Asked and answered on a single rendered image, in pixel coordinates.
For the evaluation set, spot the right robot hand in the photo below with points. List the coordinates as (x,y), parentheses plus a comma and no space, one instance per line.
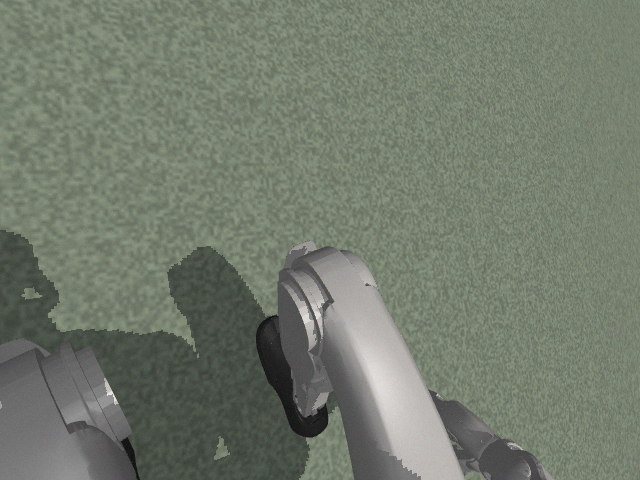
(467,430)

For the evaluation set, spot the right robot foot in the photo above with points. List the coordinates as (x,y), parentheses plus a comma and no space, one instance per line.
(278,373)

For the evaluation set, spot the left robot foot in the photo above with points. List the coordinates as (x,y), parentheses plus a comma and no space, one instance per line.
(130,452)

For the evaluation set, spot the right robot arm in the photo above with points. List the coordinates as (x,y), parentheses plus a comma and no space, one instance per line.
(504,459)

